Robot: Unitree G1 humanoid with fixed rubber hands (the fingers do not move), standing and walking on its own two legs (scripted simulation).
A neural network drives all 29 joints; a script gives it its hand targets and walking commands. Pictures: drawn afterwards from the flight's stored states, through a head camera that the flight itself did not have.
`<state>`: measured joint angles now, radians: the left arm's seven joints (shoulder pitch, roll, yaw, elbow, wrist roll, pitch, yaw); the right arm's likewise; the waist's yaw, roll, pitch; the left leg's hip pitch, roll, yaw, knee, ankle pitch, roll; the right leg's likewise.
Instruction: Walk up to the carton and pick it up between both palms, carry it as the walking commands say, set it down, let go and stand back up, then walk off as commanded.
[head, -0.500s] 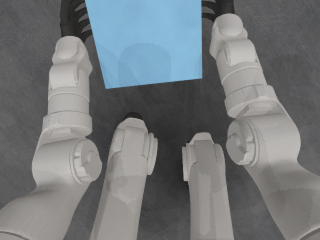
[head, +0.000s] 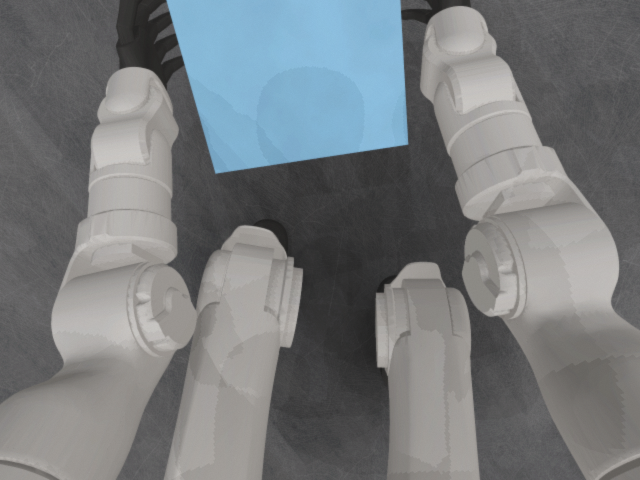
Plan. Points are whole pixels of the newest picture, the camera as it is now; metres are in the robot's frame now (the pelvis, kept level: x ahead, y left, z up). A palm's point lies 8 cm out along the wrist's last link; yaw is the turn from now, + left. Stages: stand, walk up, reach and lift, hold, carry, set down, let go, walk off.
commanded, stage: set down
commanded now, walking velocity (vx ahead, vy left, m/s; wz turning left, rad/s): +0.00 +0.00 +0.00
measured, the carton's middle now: (299, 56) +0.51 +0.12 -0.26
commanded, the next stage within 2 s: none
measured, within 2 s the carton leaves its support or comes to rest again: neither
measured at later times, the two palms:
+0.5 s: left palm (144, 70) +0.46 +0.27 -0.18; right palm (444, 19) +0.55 -0.03 -0.18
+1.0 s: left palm (146, 62) +0.47 +0.27 -0.18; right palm (441, 14) +0.56 -0.02 -0.19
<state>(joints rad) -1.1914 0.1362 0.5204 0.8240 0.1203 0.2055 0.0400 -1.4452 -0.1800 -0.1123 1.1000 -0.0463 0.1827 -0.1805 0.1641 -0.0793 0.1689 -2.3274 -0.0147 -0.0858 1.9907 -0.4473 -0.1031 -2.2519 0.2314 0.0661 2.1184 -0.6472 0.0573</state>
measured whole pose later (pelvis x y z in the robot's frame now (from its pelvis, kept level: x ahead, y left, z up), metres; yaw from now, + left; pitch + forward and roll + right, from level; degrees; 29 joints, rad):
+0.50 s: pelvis -0.01 +0.00 -0.01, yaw +0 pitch +42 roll +2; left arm -1.25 0.18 0.49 0.92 0.09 0.20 0.01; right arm -1.48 -0.21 -0.13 1.15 -0.08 0.18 -0.12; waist 0.17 -0.07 0.22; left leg -2.32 0.00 -0.06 2.02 -0.44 -0.08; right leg -2.25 0.20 0.06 2.15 -0.64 0.05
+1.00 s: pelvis +0.00 +0.00 -0.01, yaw +0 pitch +43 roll +3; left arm -1.27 0.20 0.53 0.96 0.11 0.17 -0.03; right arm -1.49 -0.20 -0.16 1.15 -0.11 0.16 -0.09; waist 0.17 -0.06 0.22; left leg -2.33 0.01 -0.06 2.04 -0.46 -0.09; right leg -2.27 0.18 0.05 2.17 -0.66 0.03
